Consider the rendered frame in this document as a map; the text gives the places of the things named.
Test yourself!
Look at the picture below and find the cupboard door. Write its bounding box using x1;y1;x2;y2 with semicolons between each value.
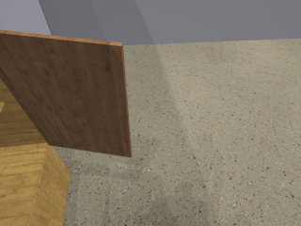
0;29;132;157

